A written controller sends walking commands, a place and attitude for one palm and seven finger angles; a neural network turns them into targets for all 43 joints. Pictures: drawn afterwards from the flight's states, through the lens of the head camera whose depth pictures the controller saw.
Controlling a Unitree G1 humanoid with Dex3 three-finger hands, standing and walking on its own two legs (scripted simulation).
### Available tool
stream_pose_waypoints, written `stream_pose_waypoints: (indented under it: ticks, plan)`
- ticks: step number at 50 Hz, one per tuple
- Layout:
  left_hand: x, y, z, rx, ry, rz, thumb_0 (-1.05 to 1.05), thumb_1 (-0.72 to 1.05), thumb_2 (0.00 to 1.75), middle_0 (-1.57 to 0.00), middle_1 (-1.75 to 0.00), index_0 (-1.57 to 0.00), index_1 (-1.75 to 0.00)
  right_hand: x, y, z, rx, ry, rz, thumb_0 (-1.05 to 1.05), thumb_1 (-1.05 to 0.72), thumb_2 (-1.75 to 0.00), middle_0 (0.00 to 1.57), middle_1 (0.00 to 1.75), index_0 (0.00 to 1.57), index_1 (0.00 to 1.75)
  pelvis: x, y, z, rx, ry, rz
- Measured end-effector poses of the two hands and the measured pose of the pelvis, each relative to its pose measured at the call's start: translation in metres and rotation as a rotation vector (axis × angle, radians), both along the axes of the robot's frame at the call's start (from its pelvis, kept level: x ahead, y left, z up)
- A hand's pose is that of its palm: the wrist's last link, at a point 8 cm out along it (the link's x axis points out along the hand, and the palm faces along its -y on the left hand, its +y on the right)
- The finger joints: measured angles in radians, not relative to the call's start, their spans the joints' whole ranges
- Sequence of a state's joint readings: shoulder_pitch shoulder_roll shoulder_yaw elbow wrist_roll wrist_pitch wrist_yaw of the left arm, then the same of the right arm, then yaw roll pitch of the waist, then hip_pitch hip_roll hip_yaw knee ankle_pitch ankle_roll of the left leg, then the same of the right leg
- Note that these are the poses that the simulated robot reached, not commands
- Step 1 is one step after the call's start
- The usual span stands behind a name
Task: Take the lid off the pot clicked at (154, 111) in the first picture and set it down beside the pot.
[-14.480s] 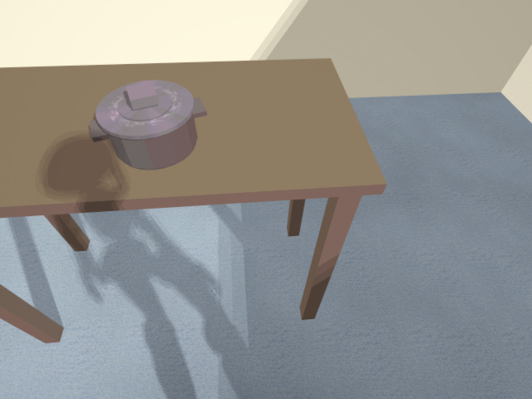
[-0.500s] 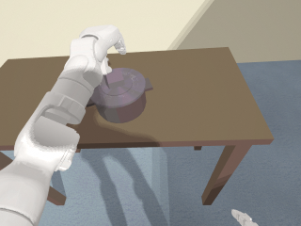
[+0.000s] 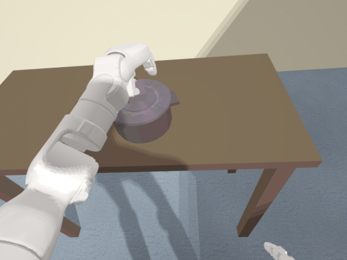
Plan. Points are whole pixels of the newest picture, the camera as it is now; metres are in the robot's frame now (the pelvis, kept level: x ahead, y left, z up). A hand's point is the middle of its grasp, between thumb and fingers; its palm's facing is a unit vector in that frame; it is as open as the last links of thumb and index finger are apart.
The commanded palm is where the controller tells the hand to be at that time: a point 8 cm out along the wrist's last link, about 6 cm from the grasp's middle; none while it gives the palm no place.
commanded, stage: lower the open fingers around the knob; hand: left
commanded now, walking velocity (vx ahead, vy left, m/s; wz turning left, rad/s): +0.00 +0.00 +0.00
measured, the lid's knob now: (136, 92) +0.49 +0.09 +0.14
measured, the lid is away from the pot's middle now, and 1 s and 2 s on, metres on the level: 0.00 0.00 0.01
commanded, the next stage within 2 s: close the fingers and squeeze the knob in 1.04 s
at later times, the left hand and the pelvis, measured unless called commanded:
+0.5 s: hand (131, 93) +0.46 +0.09 +0.16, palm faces -0.33 -0.05 -0.94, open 10.2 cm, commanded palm +0.44 +0.10 +0.22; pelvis +0.00 +0.00 +0.00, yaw +0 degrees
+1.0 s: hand (128, 91) +0.47 +0.10 +0.16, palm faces -0.35 -0.06 -0.93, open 10.1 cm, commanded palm +0.45 +0.10 +0.21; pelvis +0.00 +0.00 +0.00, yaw -1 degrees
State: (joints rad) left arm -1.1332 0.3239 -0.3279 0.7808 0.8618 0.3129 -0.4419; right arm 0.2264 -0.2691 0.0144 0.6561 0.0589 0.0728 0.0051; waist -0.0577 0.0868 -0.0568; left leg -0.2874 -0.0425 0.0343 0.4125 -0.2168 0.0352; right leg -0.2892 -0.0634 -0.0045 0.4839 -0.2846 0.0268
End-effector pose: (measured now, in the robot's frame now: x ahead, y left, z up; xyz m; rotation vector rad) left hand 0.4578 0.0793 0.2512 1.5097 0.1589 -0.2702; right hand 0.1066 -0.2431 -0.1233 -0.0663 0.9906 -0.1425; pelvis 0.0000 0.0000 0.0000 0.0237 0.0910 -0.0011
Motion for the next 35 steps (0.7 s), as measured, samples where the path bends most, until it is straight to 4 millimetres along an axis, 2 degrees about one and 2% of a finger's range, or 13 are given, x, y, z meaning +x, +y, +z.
stream_pose_waypoints:
  ticks: [6, 13, 20, 25, 35]
  plan:
    - [0.004, 0.011, 0.002, -0.010, 0.006, 0.048, 0.00, -0.35, 1.58, -0.86, -0.08, -0.86, -0.08, -0.004, -0.003, 0.002, -0.007, -0.001, -0.012, 0.01, -0.91, -0.90, 0.19, 0.30, 0.20, 0.30, 0.001, 0.000, 0.000, 0.001, 0.000, -0.006]
    - [-0.005, 0.013, -0.027, -0.001, 0.069, 0.024, 0.00, -0.35, 1.58, -0.86, -0.08, -0.85, -0.08, -0.005, -0.008, 0.006, -0.029, 0.009, -0.005, 0.01, -0.91, -0.90, 0.19, 0.30, 0.20, 0.30, -0.003, 0.000, 0.000, -0.003, -0.009, 0.002]
    - [0.001, 0.015, -0.019, -0.002, 0.040, 0.040, 0.00, -0.35, 1.58, -0.86, -0.08, -0.86, -0.08, -0.007, -0.008, 0.006, -0.040, -0.001, -0.015, 0.01, -0.91, -0.90, 0.19, 0.30, 0.20, 0.30, -0.003, 0.001, 0.000, -0.003, 0.001, 0.002]
    - [-0.002, 0.014, -0.031, 0.007, 0.064, 0.045, 0.00, -0.35, 1.58, -0.86, -0.08, -0.84, -0.08, -0.013, -0.006, 0.002, -0.021, 0.026, -0.017, 0.01, -0.91, -0.90, 0.19, 0.30, 0.20, 0.30, -0.002, 0.000, 0.000, -0.002, 0.003, -0.001]
    - [0.002, 0.016, -0.029, -0.018, 0.075, 0.057, 0.00, -0.35, 1.58, -0.87, -0.09, -0.85, -0.08, -0.019, -0.007, 0.002, -0.034, 0.043, -0.027, 0.01, -0.91, -0.90, 0.20, 0.30, 0.20, 0.30, -0.003, -0.001, 0.000, -0.003, 0.000, -0.003]
